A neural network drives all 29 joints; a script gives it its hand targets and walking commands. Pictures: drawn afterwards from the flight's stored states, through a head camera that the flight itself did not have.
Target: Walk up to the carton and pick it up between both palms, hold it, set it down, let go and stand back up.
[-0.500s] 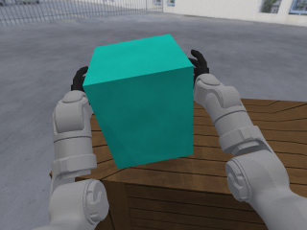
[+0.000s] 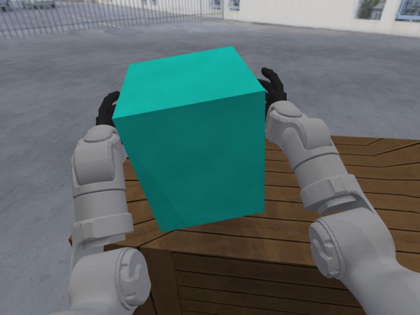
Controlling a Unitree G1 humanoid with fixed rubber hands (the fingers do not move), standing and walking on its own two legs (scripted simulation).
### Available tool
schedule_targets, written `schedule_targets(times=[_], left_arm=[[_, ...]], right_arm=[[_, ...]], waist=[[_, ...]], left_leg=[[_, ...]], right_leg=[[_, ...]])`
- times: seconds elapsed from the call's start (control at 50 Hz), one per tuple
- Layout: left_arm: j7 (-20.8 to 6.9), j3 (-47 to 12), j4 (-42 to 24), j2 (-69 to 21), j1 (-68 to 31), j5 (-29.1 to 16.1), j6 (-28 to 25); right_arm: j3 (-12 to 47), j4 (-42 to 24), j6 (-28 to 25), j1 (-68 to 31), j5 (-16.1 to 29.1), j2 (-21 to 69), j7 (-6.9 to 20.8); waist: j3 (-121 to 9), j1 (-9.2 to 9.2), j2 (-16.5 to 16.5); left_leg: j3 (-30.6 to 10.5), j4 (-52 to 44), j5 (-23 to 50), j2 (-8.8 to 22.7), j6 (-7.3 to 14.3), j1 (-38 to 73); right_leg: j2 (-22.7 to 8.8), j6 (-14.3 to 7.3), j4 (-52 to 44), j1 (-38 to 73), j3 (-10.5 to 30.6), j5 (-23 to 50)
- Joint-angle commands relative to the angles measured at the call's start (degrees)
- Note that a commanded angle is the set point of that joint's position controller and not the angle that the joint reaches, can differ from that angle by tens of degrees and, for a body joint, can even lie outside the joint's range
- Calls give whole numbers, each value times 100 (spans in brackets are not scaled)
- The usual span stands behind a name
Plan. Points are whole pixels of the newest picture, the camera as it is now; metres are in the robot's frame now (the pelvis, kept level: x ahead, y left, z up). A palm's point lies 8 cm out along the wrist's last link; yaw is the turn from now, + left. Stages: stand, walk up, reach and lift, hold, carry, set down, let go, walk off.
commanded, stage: hold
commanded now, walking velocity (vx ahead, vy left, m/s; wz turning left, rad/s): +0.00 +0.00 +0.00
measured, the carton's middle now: (197, 138) +0.38 +0.00 +0.23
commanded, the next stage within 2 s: none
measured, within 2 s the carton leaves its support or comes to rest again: neither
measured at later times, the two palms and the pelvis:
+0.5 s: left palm (108, 131) +0.36 +0.15 +0.27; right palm (274, 107) +0.36 -0.14 +0.30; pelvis +0.00 +0.00 +0.00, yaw +0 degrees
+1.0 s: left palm (107, 130) +0.36 +0.15 +0.27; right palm (273, 106) +0.36 -0.14 +0.30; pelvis +0.00 +0.00 +0.00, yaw +1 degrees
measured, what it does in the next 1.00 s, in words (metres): stands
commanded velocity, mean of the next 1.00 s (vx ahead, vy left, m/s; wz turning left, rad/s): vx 0.00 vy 0.00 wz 0.00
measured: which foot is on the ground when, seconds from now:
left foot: down 0.00-1.00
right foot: down 0.00-1.00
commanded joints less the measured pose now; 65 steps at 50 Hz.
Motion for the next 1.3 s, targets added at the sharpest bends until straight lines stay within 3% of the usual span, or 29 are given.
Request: schedule_targets(times=[0.0,0.14,0.26,0.48,0.62,0.74,0.9,1.06,1.28], left_arm=[[-708,-2510,-451,-2786,-4870,-858,-507],[-722,-2502,-261,-2812,-5002,-884,-559],[-737,-2336,-51,-2718,-4968,-848,-623],[-723,-2383,-205,-2755,-4949,-879,-655],[-715,-2508,-264,-2801,-4997,-955,-629],[-655,-2498,-286,-2823,-5041,-942,-645],[-671,-2446,-136,-2800,-5005,-881,-623],[-681,-2544,-373,-2860,-4964,-954,-625],[-674,-2422,-330,-2747,-4915,-889,-610]], right_arm=[[1556,-1173,83,-3916,751,3834,617],[1389,-916,55,-4029,655,3871,661],[1413,-913,24,-4108,653,3895,642],[1461,-1022,3,-4061,789,3877,610],[1445,-966,46,-4002,781,3824,617],[1460,-1000,38,-4063,776,3854,654],[1391,-792,72,-4010,748,3816,660],[1512,-1011,62,-3954,895,3803,620],[1590,-1148,93,-4040,885,3876,582]], waist=[[-1487,20,185],[-1529,-40,279],[-1546,37,78],[-1706,8,188],[-1600,-90,268],[-1652,8,236],[-1463,-29,216],[-1706,-71,289],[-1597,31,61]], left_leg=[[133,-317,1098,-433,-145,44],[111,-370,875,-404,-136,-87],[112,-381,815,-435,-72,-93],[79,-268,1207,-446,-135,81],[58,-299,1115,-426,-172,73],[49,-296,1141,-410,-162,64],[41,-369,941,-406,-129,10],[20,-242,1381,-426,-190,171],[55,-264,1210,-444,-105,137]], right_leg=[[359,453,-63,474,87,1197],[332,403,-65,449,85,938],[299,457,-97,453,98,984],[316,476,-37,516,93,1360],[342,426,-69,419,63,1120],[356,432,-57,424,55,1107],[338,418,-102,351,87,932],[350,437,-34,478,86,1385],[309,498,-52,419,109,1392]])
